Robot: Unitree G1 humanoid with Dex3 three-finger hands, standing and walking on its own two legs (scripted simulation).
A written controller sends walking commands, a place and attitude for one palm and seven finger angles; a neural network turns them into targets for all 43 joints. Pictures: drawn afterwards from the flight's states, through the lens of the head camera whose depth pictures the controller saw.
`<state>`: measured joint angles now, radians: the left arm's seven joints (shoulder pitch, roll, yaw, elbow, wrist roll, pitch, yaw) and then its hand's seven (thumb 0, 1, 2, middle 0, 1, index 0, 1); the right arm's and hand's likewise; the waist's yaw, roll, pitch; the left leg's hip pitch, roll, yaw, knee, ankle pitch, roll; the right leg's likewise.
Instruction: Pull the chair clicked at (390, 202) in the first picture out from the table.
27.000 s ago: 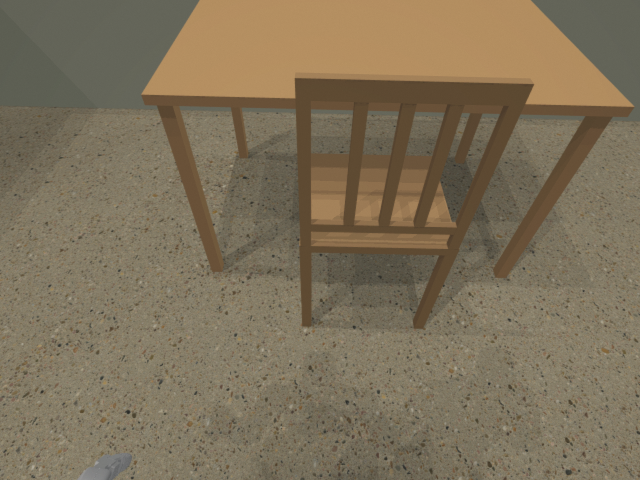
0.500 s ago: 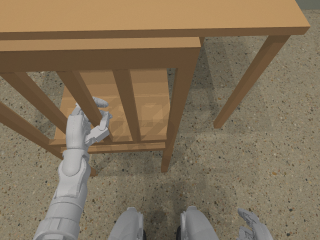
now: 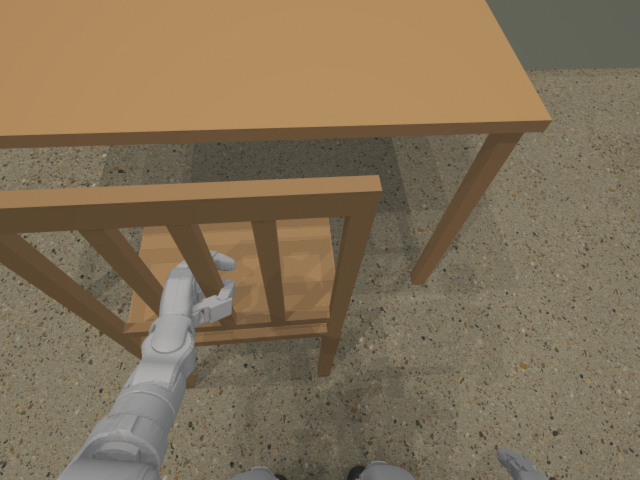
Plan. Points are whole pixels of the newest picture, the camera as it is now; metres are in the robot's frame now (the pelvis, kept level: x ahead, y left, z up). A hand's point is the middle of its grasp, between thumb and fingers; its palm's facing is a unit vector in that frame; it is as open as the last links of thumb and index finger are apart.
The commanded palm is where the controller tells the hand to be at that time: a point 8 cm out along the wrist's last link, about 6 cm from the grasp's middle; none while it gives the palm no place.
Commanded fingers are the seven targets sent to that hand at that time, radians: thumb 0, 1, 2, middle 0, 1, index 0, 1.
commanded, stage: step backward, pulling the chair out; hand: left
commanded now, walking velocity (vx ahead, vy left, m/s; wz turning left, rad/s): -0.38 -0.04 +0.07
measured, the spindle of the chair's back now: (210, 282) +0.38 +0.15 -0.06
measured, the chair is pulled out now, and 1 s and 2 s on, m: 0.05 0.18 0.29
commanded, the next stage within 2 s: none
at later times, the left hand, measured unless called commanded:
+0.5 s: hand (237, 374) +0.25 +0.10 -0.06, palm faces +0.01 -0.99 -0.16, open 5.6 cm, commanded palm +0.24 +0.16 -0.06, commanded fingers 0.00 0.90 0.90 -0.50 -1.45 -0.50 -1.45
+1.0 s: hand (230, 397) +0.22 +0.11 -0.07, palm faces -0.02 -0.98 -0.20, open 5.8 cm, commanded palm +0.21 +0.16 -0.06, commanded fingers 0.00 0.90 0.90 -0.50 -1.45 -0.50 -1.45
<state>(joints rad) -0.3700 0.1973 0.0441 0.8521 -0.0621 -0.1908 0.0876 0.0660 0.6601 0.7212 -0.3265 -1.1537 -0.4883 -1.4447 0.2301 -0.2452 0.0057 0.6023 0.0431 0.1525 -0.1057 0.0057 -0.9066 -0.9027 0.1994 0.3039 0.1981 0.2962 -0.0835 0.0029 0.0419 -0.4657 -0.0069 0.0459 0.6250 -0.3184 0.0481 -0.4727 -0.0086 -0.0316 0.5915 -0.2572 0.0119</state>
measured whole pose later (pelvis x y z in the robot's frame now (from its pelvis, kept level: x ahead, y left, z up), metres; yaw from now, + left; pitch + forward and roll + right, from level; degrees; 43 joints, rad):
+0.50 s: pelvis -0.07 -0.02 +0.00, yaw +0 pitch +3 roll +0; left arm -0.34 0.14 -0.01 0.95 -0.07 -0.25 0.09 0.05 0.64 0.73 -0.31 -1.14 -0.49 -1.44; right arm 0.20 -0.25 0.00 0.68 0.06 0.08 -0.11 0.01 -0.91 -0.90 0.20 0.30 0.20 0.30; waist -0.05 0.04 0.10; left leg -0.42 0.01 0.05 0.56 -0.19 0.02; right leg -0.42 0.00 -0.03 0.51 -0.14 -0.01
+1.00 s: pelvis -0.11 -0.01 -0.01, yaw +0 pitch +0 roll +1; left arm -0.37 0.16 -0.02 0.95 -0.04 -0.23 0.11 0.03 0.59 0.78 -0.34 -1.18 -0.49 -1.44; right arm 0.21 -0.23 0.01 0.71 0.05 0.02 -0.11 0.01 -0.91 -0.90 0.20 0.30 0.20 0.30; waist -0.05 0.01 0.13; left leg -0.47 -0.03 0.05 0.69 -0.34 0.01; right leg -0.46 -0.04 -0.04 0.59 -0.12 -0.01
